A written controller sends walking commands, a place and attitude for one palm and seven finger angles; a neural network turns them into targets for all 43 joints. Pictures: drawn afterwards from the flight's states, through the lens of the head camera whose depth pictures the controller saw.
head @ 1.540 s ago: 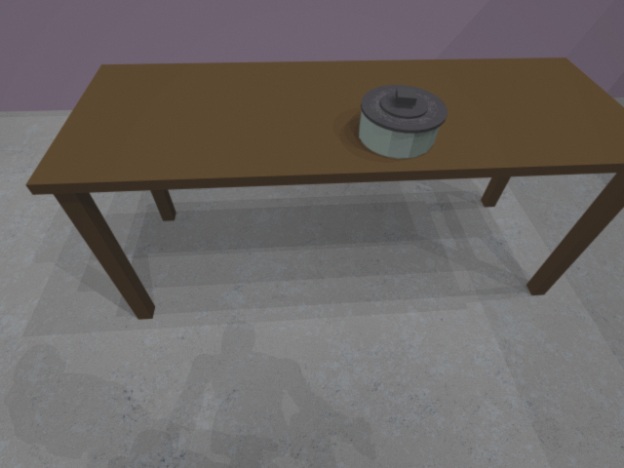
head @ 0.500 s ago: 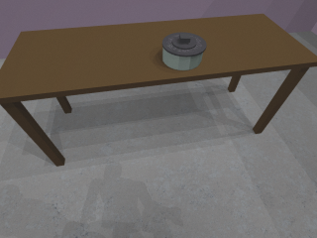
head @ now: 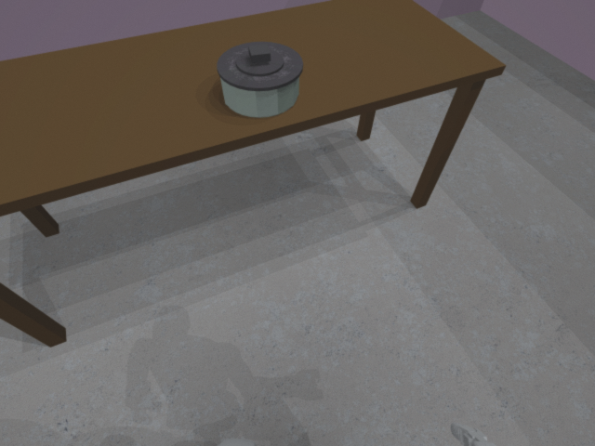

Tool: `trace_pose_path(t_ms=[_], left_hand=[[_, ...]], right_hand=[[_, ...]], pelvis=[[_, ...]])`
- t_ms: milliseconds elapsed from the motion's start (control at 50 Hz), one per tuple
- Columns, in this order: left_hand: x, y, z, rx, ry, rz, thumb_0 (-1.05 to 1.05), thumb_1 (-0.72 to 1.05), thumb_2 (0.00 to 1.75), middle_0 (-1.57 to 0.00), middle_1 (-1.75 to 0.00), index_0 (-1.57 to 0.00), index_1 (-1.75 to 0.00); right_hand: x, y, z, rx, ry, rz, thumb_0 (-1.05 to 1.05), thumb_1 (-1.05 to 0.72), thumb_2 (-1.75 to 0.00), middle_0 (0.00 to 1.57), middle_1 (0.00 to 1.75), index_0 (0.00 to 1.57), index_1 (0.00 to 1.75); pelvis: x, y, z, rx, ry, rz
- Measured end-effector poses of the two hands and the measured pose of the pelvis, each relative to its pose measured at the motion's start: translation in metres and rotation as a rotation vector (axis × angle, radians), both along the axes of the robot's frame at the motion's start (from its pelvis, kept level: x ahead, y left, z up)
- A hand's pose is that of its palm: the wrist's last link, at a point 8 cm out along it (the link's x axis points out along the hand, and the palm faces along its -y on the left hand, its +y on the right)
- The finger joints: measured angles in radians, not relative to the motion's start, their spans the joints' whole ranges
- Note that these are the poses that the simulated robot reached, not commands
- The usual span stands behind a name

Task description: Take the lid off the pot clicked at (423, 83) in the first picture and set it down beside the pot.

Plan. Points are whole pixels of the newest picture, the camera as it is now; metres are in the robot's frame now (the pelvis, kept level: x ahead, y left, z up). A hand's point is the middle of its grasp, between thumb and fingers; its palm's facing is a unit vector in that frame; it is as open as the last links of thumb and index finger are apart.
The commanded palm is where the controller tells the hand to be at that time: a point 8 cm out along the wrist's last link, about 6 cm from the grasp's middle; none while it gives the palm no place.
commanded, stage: walk to a spot facing it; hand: left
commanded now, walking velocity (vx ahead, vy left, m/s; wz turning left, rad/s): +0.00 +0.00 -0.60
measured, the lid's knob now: (259, 53) +0.92 +0.20 +0.01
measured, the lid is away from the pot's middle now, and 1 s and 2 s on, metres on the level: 0.00 0.00 0.00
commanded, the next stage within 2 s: turn to face it in 1.54 s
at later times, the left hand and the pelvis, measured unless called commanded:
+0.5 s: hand (215, 407) +0.18 +0.15 -0.16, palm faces -0.33 -0.90 -0.27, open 7.4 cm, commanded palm none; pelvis +0.00 -0.01 -0.02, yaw -18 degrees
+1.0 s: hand (264, 348) +0.28 +0.09 -0.17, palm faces -0.58 -0.80 -0.16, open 7.4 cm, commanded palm none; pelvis +0.11 -0.03 +0.01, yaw -37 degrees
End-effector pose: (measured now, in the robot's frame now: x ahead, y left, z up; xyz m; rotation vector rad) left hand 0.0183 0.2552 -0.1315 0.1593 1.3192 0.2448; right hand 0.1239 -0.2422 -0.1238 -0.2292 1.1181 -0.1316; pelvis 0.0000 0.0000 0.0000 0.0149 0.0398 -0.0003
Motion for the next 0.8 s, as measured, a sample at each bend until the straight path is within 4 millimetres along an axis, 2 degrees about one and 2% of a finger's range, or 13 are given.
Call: trace_pose_path(t_ms=[60, 120, 180, 240, 340, 460, 520, 560, 620, 720, 800], left_hand=[[0.017, 0.020, -0.010, 0.000, -0.024, -0.043, 0.01, 0.90, 0.90, -0.21, -0.30, -0.20, -0.30], [0.039, 0.035, -0.011, 0.003, -0.050, -0.094, 0.01, 0.90, 0.90, -0.20, -0.29, -0.20, -0.30], [0.062, 0.041, -0.006, 0.002, -0.084, -0.144, 0.01, 0.90, 0.90, -0.20, -0.29, -0.20, -0.30], [0.081, 0.038, -0.002, -0.004, -0.093, -0.201, 0.01, 0.91, 0.90, -0.20, -0.29, -0.20, -0.30], [0.116, 0.013, 0.001, -0.014, -0.089, -0.322, 0.01, 0.91, 0.90, -0.20, -0.29, -0.20, -0.30], [0.163, -0.040, -0.001, -0.006, -0.167, -0.475, 0.01, 0.90, 0.90, -0.20, -0.29, -0.20, -0.30], [0.173, -0.059, 0.005, -0.009, -0.205, -0.495, 0.01, 0.90, 0.90, -0.20, -0.29, -0.20, -0.30], [0.174, -0.067, 0.008, -0.014, -0.203, -0.507, 0.01, 0.90, 0.90, -0.20, -0.29, -0.20, -0.30], [0.173, -0.074, 0.009, -0.027, -0.173, -0.536, 0.00, 0.90, 0.90, -0.20, -0.29, -0.20, -0.30], [0.177, -0.073, 0.002, -0.054, -0.110, -0.565, 0.01, 0.90, 0.90, -0.21, -0.30, -0.20, -0.30], [0.192, -0.063, -0.014, -0.072, -0.062, -0.573, 0.01, 0.90, 0.90, -0.21, -0.30, -0.20, -0.30]], right_hand=[[-0.005, 0.008, 0.004, -0.024, -0.055, -0.026, 0.00, -0.90, -0.90, 0.20, 0.30, 0.20, 0.30], [-0.024, 0.013, 0.011, -0.042, -0.046, -0.045, 0.00, -0.90, -0.90, 0.20, 0.30, 0.20, 0.30], [-0.049, 0.015, 0.015, -0.051, -0.006, -0.076, 0.00, -0.90, -0.90, 0.20, 0.30, 0.20, 0.30], [-0.074, 0.013, 0.015, -0.047, 0.025, -0.136, 0.00, -0.90, -0.90, 0.21, 0.30, 0.20, 0.30], [-0.122, 0.005, 0.005, -0.024, 0.082, -0.257, 0.00, -0.90, -0.90, 0.21, 0.30, 0.20, 0.30], [-0.187, -0.018, -0.024, 0.011, 0.182, -0.396, 0.00, -0.90, -0.90, 0.21, 0.30, 0.20, 0.30], [-0.207, -0.025, -0.027, 0.011, 0.241, -0.437, 0.00, -0.90, -0.90, 0.20, 0.30, 0.20, 0.30], [-0.209, -0.027, -0.022, 0.015, 0.244, -0.455, 0.01, -0.90, -0.90, 0.20, 0.30, 0.20, 0.30], [-0.200, -0.029, -0.014, 0.020, 0.202, -0.482, 0.01, -0.91, -0.90, 0.20, 0.30, 0.19, 0.30], [-0.169, -0.027, -0.002, 0.014, 0.107, -0.516, 0.01, -0.91, -0.90, 0.20, 0.30, 0.19, 0.30], [-0.140, -0.019, -0.001, -0.018, 0.028, -0.539, 0.01, -0.90, -0.90, 0.20, 0.30, 0.19, 0.30]], pelvis=[[-0.002, 0.014, -0.007, -0.022, 0.008, -0.036], [-0.005, 0.020, -0.006, -0.016, -0.005, -0.063], [-0.005, 0.023, -0.001, -0.020, -0.019, -0.102], [-0.004, 0.024, 0.002, -0.028, -0.028, -0.151], [-0.003, 0.019, 0.000, -0.031, -0.034, -0.233], [-0.003, -0.004, -0.017, -0.025, -0.033, -0.309], [-0.003, -0.009, -0.016, -0.033, -0.040, -0.327], [0.000, -0.012, -0.012, -0.030, -0.040, -0.349], [0.007, -0.014, -0.006, -0.019, -0.034, -0.383], [0.029, -0.013, -0.002, -0.012, -0.021, -0.447], [0.055, -0.007, -0.010, -0.029, -0.010, -0.505]])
